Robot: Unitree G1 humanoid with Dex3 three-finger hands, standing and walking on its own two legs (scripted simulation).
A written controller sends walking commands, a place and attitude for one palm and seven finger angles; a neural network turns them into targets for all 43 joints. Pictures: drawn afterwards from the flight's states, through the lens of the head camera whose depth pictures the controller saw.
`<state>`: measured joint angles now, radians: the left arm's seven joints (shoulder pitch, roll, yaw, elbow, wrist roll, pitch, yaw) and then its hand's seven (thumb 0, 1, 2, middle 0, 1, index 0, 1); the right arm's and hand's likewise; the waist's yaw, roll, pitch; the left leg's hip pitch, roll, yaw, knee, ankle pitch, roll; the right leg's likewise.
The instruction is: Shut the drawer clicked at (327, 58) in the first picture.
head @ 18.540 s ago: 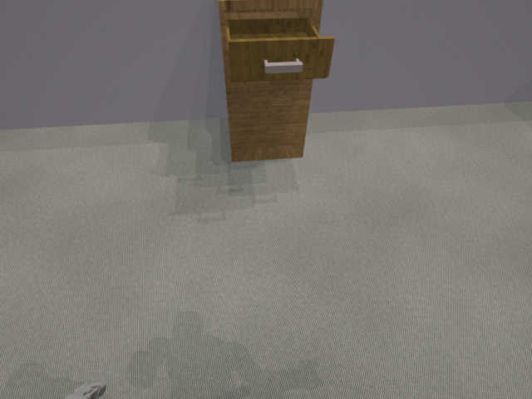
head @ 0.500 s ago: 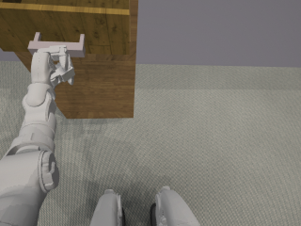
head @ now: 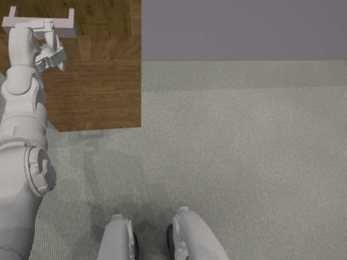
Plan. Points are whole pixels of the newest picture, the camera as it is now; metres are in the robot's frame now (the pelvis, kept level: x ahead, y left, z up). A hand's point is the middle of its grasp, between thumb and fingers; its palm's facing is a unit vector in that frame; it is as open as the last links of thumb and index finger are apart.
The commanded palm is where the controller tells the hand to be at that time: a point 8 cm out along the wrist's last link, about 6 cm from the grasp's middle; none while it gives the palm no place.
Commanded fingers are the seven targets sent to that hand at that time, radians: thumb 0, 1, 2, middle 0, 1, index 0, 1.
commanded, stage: push the drawer shut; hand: left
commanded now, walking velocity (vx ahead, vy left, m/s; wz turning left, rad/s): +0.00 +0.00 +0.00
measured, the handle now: (42, 19) +0.64 +0.21 +0.06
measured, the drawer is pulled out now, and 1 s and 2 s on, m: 0.01 0.00 0.00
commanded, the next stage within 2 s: pull the fist back off the drawer in 0.36 s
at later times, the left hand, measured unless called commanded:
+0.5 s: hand (56, 44) +0.57 +0.18 +0.06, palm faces +0.02 -1.00 -0.05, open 3.3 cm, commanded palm +0.60 +0.18 +0.07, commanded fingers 0.00 0.90 0.90 -1.40 -1.60 -1.40 -1.60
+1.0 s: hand (61, 46) +0.57 +0.17 +0.06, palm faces +0.01 -1.00 -0.03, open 3.3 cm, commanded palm +0.54 +0.19 +0.07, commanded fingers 0.00 0.90 0.90 -1.40 -1.60 -1.40 -1.60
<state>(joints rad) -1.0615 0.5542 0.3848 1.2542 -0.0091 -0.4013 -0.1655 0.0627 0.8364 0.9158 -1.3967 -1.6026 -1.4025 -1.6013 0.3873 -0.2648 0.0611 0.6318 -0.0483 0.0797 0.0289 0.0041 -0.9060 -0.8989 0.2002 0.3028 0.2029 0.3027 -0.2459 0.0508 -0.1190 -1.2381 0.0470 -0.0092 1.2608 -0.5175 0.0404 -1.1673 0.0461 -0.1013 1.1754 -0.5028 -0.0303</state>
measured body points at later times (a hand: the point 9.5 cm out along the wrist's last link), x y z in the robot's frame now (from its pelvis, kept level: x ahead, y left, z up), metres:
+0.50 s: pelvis -0.02 +0.00 -0.02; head +0.17 +0.05 +0.39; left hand +0.57 +0.23 +0.07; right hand -0.05 -0.26 -0.10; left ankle +0.03 +0.09 -0.62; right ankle +0.02 -0.11 -0.62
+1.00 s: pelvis -0.02 +0.00 -0.01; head +0.17 +0.04 +0.40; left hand +0.56 +0.22 +0.06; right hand -0.06 -0.24 -0.10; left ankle +0.03 +0.09 -0.62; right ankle +0.02 -0.11 -0.62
